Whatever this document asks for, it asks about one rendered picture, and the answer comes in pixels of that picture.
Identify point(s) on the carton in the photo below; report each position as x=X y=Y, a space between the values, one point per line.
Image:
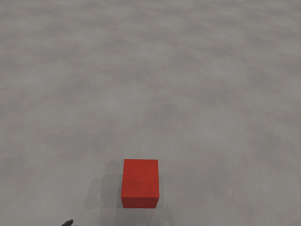
x=140 y=183

